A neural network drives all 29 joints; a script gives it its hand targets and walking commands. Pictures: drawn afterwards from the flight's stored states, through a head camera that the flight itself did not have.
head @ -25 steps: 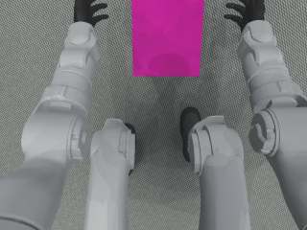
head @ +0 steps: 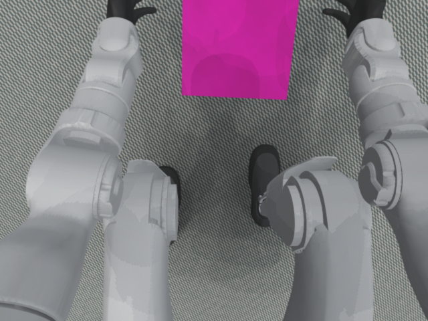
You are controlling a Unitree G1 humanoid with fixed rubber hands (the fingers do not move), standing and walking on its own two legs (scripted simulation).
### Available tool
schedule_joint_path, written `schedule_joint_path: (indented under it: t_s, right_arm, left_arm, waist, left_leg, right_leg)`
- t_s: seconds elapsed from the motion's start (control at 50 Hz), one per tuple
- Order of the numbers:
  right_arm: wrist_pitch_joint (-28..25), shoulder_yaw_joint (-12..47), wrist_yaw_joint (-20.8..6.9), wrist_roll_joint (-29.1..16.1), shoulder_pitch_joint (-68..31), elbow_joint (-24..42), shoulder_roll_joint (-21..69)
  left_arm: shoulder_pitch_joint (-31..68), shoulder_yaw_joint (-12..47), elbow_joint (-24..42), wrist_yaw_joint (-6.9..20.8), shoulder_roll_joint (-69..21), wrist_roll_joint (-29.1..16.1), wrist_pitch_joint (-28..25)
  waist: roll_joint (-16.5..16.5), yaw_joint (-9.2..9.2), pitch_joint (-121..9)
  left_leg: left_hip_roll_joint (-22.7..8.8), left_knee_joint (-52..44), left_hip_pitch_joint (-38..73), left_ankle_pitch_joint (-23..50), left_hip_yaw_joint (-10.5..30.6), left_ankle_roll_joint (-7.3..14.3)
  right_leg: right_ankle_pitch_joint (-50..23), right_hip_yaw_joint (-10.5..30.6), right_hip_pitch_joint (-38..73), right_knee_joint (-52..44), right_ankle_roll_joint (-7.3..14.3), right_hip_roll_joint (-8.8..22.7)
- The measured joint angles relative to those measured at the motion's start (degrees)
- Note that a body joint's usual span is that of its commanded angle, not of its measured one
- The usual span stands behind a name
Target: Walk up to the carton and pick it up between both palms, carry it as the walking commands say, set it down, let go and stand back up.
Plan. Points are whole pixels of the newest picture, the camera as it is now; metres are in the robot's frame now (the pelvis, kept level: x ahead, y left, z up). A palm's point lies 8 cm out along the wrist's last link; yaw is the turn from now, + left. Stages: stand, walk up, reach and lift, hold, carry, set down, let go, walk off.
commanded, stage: reach and lift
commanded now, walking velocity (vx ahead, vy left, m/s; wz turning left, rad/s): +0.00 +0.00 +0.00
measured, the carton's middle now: (235, 19) +0.52 -0.06 -0.30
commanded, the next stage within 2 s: none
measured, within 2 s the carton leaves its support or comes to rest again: leaves its support in 1.20 s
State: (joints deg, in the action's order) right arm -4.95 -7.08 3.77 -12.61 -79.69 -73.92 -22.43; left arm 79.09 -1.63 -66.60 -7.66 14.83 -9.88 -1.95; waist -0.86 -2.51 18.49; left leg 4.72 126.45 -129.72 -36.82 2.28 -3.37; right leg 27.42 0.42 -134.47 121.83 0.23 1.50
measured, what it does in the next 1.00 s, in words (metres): stands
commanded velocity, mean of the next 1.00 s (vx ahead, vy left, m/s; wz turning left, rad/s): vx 0.00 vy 0.00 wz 0.00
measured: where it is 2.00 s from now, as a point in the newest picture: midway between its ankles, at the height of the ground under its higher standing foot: (215, 208)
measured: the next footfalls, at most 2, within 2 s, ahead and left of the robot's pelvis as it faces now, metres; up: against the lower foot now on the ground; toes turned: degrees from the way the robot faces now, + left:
none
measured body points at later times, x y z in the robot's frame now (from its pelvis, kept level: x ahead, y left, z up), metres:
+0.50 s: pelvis -0.01 +0.00 +0.00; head +0.37 -0.01 +0.24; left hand +0.53 +0.09 -0.21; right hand +0.51 -0.20 -0.21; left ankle +0.09 +0.12 -0.34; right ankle +0.13 -0.12 -0.34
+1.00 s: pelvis +0.00 +0.00 +0.00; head +0.37 -0.01 +0.25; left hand +0.53 +0.09 -0.21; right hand +0.53 -0.19 -0.20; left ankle +0.09 +0.13 -0.34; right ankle +0.13 -0.12 -0.34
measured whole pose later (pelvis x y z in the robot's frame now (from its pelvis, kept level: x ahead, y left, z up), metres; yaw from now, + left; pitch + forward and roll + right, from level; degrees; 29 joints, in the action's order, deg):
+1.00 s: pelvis +0.00 +0.00 +0.00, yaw +2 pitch +39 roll +1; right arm 3.0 -13.9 3.0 -1.9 -82.8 -72.0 -16.5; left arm 81.4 -16.7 -66.1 -5.5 7.1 5.3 3.5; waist -1.3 -3.3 17.8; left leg 6.6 127.1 -128.8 -37.4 2.3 -4.0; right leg 29.6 1.9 -133.2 123.9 -1.0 0.5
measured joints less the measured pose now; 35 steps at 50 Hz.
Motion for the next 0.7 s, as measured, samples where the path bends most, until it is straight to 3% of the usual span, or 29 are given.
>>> schedule_joint_path:
  t_s: [0.16, 0.3, 0.46, 0.6, 0.7]
  right_arm:
    - [0.5, 1.6, 0.4, -0.8, -1.7, -1.5, 0.0]
    - [0.9, 2.0, 0.2, -0.1, -4.8, -3.3, 1.3]
    - [0.3, 0.7, 1.0, 1.9, -5.3, -4.2, 2.3]
    - [-0.1, 2.1, 1.8, 0.3, -5.9, -2.7, 3.7]
    - [0.3, -0.7, 2.5, 3.7, -5.7, -2.8, 4.6]
  left_arm:
    - [1.3, -1.8, -2.0, -0.1, 1.2, 0.7, 0.3]
    - [2.7, 0.8, -2.2, 0.8, -0.5, -0.6, 0.5]
    - [4.9, -1.4, -2.4, -0.5, -3.2, 2.7, 0.4]
    - [5.5, -1.8, -2.4, -1.0, -4.7, 4.5, 0.0]
    - [5.1, -5.6, -2.7, -0.9, -5.5, 7.6, 0.5]
  waist:
    - [0.2, 0.54, 1.1]
    - [-0.8, 0.32, 2.3]
    - [-0.3, -0.22, 2.6]
    - [0.2, 0.3, 2.6]
    - [0.2, -0.08, 2.3]
  left_leg:
    - [-0.2, 0.0, 0.4, 1.4, -0.4, -0.2]
    - [0.0, -1.0, 0.6, 2.3, -0.8, 0.2]
    - [-0.1, -1.5, 0.9, 1.9, -0.9, 0.3]
    - [-0.1, -1.6, 1.4, 1.3, -0.7, 0.1]
    - [0.5, -1.5, 1.5, 1.3, -0.7, -0.2]
  right_leg:
    - [-1.4, 0.3, 0.2, 0.2, 0.3, 0.0]
    - [-1.6, 0.7, 0.9, -0.5, 0.0, 0.4]
    - [-1.1, 0.8, 1.1, -0.8, -0.2, 0.2]
    - [-0.6, 0.9, 1.5, -0.9, -0.4, -0.4]
    - [-0.1, 1.3, 1.6, -0.5, -0.7, -0.6]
